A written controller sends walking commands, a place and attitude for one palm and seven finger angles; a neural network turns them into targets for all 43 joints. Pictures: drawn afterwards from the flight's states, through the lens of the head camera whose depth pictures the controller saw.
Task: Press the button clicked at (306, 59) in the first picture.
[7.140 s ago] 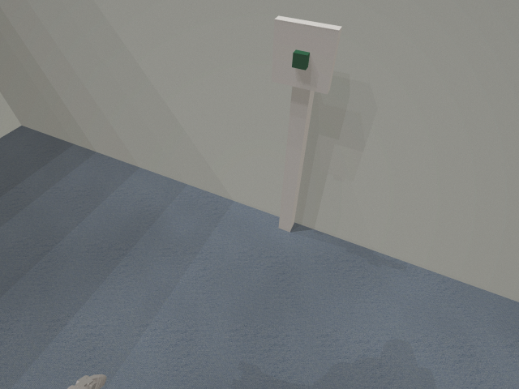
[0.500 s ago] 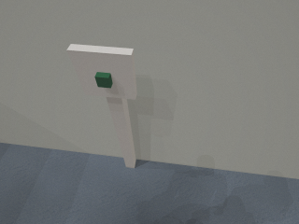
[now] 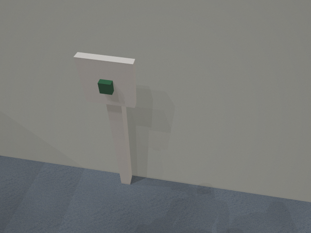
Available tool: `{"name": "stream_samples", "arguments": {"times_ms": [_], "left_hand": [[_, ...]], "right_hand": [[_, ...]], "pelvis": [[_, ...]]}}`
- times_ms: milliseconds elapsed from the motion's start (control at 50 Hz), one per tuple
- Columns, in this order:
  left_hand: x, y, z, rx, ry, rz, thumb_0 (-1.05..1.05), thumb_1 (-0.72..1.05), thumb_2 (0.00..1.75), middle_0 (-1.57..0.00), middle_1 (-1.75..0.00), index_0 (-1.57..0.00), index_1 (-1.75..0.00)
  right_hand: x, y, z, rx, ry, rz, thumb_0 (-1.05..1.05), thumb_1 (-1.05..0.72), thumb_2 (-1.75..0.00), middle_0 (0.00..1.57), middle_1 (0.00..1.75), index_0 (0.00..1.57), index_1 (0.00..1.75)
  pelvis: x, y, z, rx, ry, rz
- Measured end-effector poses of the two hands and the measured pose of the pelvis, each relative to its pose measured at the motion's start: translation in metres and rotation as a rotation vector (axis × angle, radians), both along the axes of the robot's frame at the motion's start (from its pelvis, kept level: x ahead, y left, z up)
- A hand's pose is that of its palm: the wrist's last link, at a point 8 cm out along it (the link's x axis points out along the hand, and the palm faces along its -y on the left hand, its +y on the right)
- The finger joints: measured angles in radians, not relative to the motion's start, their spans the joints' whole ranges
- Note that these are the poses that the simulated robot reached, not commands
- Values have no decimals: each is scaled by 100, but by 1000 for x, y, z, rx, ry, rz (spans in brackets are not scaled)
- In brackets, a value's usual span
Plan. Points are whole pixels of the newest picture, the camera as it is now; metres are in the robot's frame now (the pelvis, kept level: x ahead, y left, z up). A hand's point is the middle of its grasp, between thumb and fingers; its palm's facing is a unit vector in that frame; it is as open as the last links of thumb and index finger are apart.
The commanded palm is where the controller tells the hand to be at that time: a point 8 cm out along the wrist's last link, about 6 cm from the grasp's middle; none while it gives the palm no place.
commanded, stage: come to a stop and stand still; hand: left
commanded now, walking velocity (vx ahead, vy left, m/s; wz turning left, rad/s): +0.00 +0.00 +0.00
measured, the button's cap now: (106, 86) +0.52 +0.21 +0.08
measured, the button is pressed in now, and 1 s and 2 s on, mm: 0 0 0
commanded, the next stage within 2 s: look again from close up in 0.20 s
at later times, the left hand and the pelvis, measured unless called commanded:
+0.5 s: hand out of the picture -0.02 +0.17 -0.18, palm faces +0.03 -0.98 -0.19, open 7.4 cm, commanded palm none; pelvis +0.00 +0.01 -0.01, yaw +0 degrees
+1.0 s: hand out of the picture +0.09 +0.20 -0.12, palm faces +0.21 -0.95 -0.23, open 7.1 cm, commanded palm +0.11 +0.24 -0.06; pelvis +0.01 +0.01 +0.00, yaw +0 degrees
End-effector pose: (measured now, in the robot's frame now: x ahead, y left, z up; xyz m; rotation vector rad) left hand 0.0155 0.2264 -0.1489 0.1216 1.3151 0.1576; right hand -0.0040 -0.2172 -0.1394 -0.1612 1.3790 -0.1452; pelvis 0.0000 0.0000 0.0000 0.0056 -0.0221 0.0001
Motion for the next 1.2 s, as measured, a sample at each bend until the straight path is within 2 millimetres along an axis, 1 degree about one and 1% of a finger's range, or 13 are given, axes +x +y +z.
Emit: {"name": "stream_samples", "arguments": {"times_ms": [200, 340, 420, 560, 680, 780, 920, 960, 1000, 1080, 1120, 1160, 1200], "left_hand": [[-56, -13, 5, -12, 140, 29, 0, 91, 90, -20, -30, -20, -30], [-70, -24, 4, -19, 177, 28, 0, 91, 90, -20, -30, -20, -30], [-63, -20, 3, -14, 164, 10, 1, 91, 90, -20, -30, -20, -30], [-22, -1, 7, 28, 61, -8, 1, 92, 90, -20, -30, -20, -30], [1, 12, 14, 58, 10, -12, 2, 93, 90, -20, -30, -20, -30], [6, 12, 14, 57, 14, -14, 1, 93, 90, -20, -30, -20, -30], [-3, 5, 10, 39, 57, -10, 1, 93, 90, -20, -30, -20, -30], [17, 12, 24, 47, -81, 74, 3, 95, 90, -21, -30, -20, -30], [55, 21, 55, 93, -340, 94, 3, 96, 90, -22, -32, -22, -31], [135, 23, 122, 96, -794, 68, 3, 95, 90, -27, -37, -26, -37], [167, 20, 146, 63, -1000, 18, 3, 94, 90, -30, -41, -30, -41], [184, 13, 158, -4, -1168, -33, 2, 93, 90, -34, -46, -34, -46], [185, 6, 157, -82, -1274, -91, 1, 93, 90, -39, -51, -39, -51]], "right_hand": [[-28, 21, -8, 72, 63, -5, 0, -91, -90, 20, 30, 20, 29], [-35, 25, -12, 91, 90, -12, 0, -90, -90, 20, 30, 20, 29], [-26, 25, -18, 88, 42, -30, 0, -90, -90, 20, 30, 20, 29], [-11, 35, -22, 102, -22, -29, 0, -91, -90, 20, 30, 20, 29], [-6, 38, -20, 105, -16, -14, 1, -91, -90, 20, 30, 20, 29], [-6, 34, -18, 95, 5, -9, 0, -91, -90, 20, 30, 20, 29], [-4, 23, -15, 69, 34, -4, 0, -91, -90, 20, 30, 20, 29], [9, 15, -8, 40, -60, -6, 0, -90, -90, 20, 30, 20, 29], [30, 2, -1, -12, -202, 3, 1, -91, -90, 20, 30, 20, 30], [90, -23, 15, -75, -489, 23, 2, -91, -90, 20, 30, 20, 29], [122, -33, 29, -102, -626, 39, 1, -91, -90, 20, 30, 20, 29], [151, -40, 46, -122, -746, 59, 1, -91, -90, 20, 30, 20, 29], [176, -44, 62, -135, -843, 91, 1, -91, -90, 20, 30, 20, 29]], "pelvis": [[-4, 1, 2, 4, 8, 1], [-3, 1, -1, -4, 17, -2], [-2, 7, -5, -11, 18, 4], [7, 14, -4, 1, 7, 2], [11, 15, -2, 7, 2, 1], [13, 14, -1, 8, 1, 2], [15, 11, -1, 3, 4, 1], [14, 10, -2, 5, 4, -8], [14, 11, -3, 5, 10, -4], [10, 13, -8, 3, 32, 20], [7, 12, -14, 7, 66, 16], [4, 8, -22, 13, 104, 2], [3, 5, -31, 17, 131, -9]]}}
